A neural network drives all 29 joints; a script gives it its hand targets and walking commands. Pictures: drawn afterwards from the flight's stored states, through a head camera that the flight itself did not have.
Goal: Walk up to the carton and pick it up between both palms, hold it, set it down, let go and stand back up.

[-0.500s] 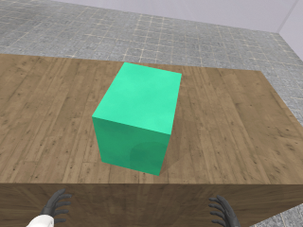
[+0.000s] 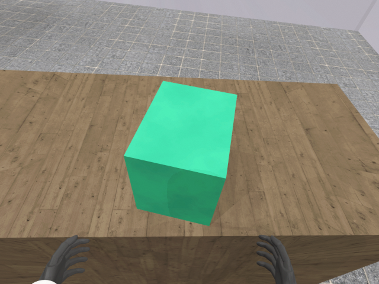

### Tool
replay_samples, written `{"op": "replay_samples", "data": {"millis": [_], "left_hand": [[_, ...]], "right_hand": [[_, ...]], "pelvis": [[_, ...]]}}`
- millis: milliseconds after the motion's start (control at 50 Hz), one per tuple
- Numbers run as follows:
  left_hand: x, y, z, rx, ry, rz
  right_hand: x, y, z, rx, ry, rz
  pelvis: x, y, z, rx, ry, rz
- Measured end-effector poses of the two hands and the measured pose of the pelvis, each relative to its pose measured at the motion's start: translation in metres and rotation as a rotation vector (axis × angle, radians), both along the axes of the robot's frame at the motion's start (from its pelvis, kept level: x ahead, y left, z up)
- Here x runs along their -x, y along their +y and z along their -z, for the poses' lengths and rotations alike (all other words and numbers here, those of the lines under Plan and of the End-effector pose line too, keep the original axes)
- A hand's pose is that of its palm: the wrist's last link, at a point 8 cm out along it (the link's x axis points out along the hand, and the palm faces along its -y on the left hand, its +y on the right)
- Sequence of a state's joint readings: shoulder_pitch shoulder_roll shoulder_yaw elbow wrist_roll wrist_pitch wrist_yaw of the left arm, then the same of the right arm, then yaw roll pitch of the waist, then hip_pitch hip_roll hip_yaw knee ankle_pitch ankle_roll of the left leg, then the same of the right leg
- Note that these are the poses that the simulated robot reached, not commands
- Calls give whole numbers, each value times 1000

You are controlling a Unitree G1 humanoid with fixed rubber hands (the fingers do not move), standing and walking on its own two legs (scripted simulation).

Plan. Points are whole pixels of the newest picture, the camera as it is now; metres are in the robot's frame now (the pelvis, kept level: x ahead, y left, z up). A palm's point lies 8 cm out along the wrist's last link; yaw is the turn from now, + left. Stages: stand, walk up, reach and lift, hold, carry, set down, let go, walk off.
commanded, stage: reach and lift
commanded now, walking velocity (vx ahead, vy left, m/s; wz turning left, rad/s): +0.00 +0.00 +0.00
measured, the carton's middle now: (185, 152) +0.41 +0.02 +0.03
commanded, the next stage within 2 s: none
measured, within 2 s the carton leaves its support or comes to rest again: neither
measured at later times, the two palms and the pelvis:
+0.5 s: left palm (42, 272) +0.14 +0.26 +0.01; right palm (278, 280) +0.15 -0.15 +0.01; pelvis -0.01 +0.01 +0.00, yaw +0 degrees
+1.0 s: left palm (35, 244) +0.18 +0.27 +0.05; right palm (268, 246) +0.19 -0.13 +0.06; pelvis -0.02 +0.03 +0.00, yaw +0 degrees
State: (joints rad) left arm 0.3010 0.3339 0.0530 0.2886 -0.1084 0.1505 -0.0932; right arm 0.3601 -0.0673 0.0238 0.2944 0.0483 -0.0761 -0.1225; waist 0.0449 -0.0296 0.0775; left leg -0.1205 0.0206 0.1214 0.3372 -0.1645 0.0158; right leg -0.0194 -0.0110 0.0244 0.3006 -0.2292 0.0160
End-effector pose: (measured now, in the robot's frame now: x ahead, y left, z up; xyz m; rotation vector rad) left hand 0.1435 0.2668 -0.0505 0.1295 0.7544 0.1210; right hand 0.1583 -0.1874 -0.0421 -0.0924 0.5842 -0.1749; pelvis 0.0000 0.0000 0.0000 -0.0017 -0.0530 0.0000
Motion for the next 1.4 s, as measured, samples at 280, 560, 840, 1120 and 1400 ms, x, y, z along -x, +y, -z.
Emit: {"op": "replay_samples", "data": {"millis": [280,560,840,1120,1400], "left_hand": [[6,0,-26,38,-172,45],[4,-4,-66,65,-356,104],[-7,9,-84,97,-477,119],[-56,-3,-111,137,-485,134],[-107,-24,-140,109,-474,151]], "right_hand": [[0,24,-32,-49,-128,38],[16,33,-61,-80,-222,112],[0,58,-87,-89,-287,117],[-44,51,-112,-89,-290,101],[-81,27,-134,-116,-334,84]], "pelvis": [[1,4,0,5,-14,-7],[14,9,1,8,-43,-2],[22,23,4,20,-65,-7],[16,25,2,19,-37,1],[3,4,0,6,-9,0]]}}
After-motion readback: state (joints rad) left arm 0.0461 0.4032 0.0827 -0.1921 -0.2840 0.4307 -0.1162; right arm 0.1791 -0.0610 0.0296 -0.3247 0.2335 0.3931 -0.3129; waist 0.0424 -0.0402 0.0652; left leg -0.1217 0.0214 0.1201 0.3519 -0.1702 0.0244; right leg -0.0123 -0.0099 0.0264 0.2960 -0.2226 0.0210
